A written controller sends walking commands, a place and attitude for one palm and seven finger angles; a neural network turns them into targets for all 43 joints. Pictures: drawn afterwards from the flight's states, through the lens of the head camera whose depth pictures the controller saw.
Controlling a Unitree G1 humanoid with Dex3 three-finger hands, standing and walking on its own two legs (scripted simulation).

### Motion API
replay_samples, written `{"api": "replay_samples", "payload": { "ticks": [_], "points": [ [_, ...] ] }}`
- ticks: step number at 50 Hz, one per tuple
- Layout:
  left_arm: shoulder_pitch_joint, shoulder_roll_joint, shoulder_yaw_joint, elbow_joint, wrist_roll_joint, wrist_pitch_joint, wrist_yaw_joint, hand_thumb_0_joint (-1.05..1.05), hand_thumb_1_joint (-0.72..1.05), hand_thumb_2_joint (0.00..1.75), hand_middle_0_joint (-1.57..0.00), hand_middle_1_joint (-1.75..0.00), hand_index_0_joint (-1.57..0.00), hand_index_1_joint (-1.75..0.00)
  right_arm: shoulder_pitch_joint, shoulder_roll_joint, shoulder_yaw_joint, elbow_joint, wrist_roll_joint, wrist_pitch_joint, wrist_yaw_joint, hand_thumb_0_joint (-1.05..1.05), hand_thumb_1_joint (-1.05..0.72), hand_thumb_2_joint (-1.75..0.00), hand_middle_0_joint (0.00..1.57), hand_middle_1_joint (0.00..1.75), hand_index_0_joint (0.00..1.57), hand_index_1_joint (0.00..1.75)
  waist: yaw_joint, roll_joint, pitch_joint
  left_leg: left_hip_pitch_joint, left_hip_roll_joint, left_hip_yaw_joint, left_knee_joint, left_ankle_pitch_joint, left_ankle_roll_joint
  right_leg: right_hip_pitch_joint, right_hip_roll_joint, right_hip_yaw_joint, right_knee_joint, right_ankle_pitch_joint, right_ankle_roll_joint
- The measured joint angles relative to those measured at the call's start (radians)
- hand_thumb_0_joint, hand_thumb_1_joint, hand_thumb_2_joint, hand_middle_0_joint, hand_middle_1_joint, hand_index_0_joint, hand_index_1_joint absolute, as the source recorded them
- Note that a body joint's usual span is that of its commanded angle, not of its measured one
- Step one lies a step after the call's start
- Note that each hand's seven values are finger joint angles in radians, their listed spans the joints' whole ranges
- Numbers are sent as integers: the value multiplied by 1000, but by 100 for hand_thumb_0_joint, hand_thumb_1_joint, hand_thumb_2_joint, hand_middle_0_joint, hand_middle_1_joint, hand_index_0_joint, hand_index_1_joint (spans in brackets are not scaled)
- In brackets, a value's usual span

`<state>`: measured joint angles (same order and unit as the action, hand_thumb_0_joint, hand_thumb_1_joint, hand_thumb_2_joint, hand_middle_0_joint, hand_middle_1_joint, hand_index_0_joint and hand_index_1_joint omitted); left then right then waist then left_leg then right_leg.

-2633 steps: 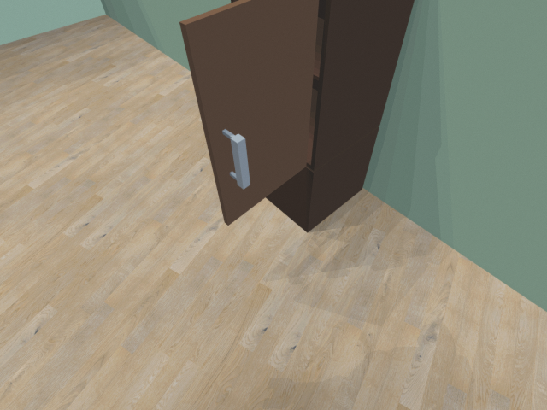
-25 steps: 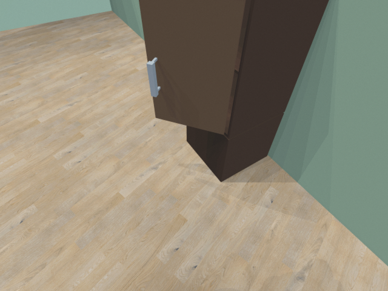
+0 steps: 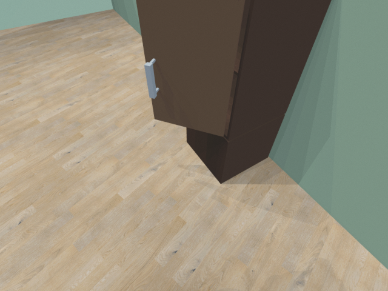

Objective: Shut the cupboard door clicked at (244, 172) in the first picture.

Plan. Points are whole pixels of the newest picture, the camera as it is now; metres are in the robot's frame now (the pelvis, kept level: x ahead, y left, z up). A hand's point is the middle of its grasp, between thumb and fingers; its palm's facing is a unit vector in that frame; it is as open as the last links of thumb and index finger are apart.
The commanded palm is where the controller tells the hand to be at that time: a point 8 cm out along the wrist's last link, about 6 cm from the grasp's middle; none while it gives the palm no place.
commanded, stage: walk to a spot facing it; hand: left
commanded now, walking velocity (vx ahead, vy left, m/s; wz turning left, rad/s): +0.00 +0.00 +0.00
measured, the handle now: (153, 78) +0.91 +0.23 -0.09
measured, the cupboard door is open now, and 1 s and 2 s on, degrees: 39 39 39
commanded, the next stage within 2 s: none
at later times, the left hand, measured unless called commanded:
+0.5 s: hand out of the picture +0.00 +0.22 -0.21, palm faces +0.21 -0.95 -0.23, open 7.4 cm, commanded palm none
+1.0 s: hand out of the picture -0.01 +0.20 -0.16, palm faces +0.46 -0.83 -0.31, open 7.4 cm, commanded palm none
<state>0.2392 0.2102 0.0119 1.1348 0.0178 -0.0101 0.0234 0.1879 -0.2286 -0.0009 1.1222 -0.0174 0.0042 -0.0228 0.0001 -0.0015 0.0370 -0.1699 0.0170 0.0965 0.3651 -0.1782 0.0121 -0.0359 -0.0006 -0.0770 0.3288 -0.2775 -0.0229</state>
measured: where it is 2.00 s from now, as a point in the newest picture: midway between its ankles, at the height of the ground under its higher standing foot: outside the picture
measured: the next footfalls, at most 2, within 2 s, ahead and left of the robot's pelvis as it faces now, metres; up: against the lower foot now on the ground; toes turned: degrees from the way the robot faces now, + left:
right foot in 0.86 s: +0.08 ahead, -0.12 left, +0.00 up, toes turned +24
left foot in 1.22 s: -0.03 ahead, +0.11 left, +0.00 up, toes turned +44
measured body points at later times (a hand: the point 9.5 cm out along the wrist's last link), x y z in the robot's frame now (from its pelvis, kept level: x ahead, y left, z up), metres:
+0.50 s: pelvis +0.00 +0.02 -0.03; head +0.04 +0.05 +0.41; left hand -0.01 +0.27 -0.19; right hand +0.08 -0.22 -0.18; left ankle +0.02 +0.13 -0.75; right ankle -0.06 -0.10 -0.73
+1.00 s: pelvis +0.01 -0.02 -0.01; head +0.07 -0.03 +0.44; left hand -0.03 +0.24 -0.13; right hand +0.20 -0.23 -0.17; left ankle -0.05 +0.09 -0.66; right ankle +0.04 -0.14 -0.75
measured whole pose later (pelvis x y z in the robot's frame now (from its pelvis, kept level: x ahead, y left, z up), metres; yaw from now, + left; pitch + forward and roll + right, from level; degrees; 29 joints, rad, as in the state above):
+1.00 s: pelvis +0.01 -0.02 -0.01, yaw +30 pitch +2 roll +1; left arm 0.19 0.19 0.05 0.87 0.03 0.03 0.03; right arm 0.18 -0.28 -0.10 0.91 -0.03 0.08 0.02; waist -0.03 0.05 0.09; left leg -0.58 -0.04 -0.04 1.14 -0.41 -0.05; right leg -0.25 -0.06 -0.07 0.54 -0.33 0.00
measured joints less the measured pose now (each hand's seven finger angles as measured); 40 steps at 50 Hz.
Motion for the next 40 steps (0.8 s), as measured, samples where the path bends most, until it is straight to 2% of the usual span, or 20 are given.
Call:
{"api": "replay_samples", "payload": {
  "ticks": [7,12,14,18,20,22,23,24,27,30,35,40],
  "points": [
    [-9,1,2,-7,-1,1,3,0,90,90,-20,-30,-20,-30,-1,0,0,-3,-1,1,-2,0,-90,-90,20,30,20,30,-4,-2,-4,4,3,-5,5,-7,-7,9,4,-4,-2,-6,-5],
    [-17,-10,16,-39,-2,16,11,0,90,90,-20,-30,-20,-30,17,15,-4,-23,-2,18,-1,0,-91,-90,20,30,20,30,-12,1,6,-38,-3,-34,75,-35,-9,-20,-3,-34,69,-48,-7],
    [-18,-16,23,-59,1,21,11,0,90,90,-20,-30,-20,-30,26,21,-9,-33,-2,30,3,0,-91,-90,20,30,20,30,-13,8,17,-77,-1,-51,149,-59,-11,-31,-3,-57,103,-69,-10],
    [-11,-22,37,-95,14,27,14,0,90,90,-20,-30,-20,-30,41,35,-28,-51,-3,62,10,0,-91,-90,20,30,20,30,-8,6,47,-184,3,-53,454,-259,-22,-35,-20,-108,170,-115,-8],
    [-5,-18,44,-106,18,32,13,0,90,90,-20,-30,-20,-30,41,44,-34,-68,0,70,17,0,-91,-90,20,30,20,30,-9,-12,61,-203,10,-40,501,-304,-27,-36,-43,-127,201,-137,2],
    [-1,-8,49,-117,18,37,10,0,90,90,-20,-30,-20,-30,41,48,-36,-93,-1,68,25,0,-91,-90,20,30,20,30,-15,-32,74,-192,17,-21,426,-246,-29,-50,-73,-146,251,-167,19],
    [2,-4,51,-123,14,39,7,0,90,90,-20,-30,-20,-30,44,45,-36,-109,-3,61,30,0,-91,-90,20,30,20,30,-18,-38,77,-175,18,-17,354,-157,-24,-70,-91,-154,299,-189,28],
    [4,-4,52,-130,9,43,4,0,90,90,-20,-30,-20,-30,47,36,-39,-126,-8,49,32,0,-90,-90,20,30,20,30,-21,-30,76,-176,17,-26,318,-88,-4,-113,-104,-153,379,-207,37],
    [-27,10,58,-149,4,69,4,0,90,90,-20,-30,-20,-30,29,34,-43,-146,-13,33,29,0,-91,-90,20,30,20,30,-22,-37,98,-205,-15,-29,346,-125,29,-268,-94,-24,661,-304,44],
    [-64,19,68,-174,8,75,-1,1,90,90,-20,-30,-20,-30,34,30,-41,-162,-19,32,22,0,-90,-90,20,30,20,30,-28,-17,90,-206,-32,-60,273,-87,27,-378,-74,36,773,-230,49],
    [-114,32,73,-233,9,55,-7,1,90,90,-20,-30,-20,-30,34,21,-41,-172,-21,35,19,0,-90,-90,20,30,20,30,-28,18,75,-201,-46,-130,154,0,22,-435,-56,82,692,-151,64],
    [-137,35,66,-269,7,50,-5,0,90,90,-19,-30,-20,-30,28,7,-56,-186,-22,47,26,0,-90,-90,20,30,21,30,-36,38,54,-218,-55,-204,131,28,-6,-373,-27,91,486,-147,67]
  ]
}}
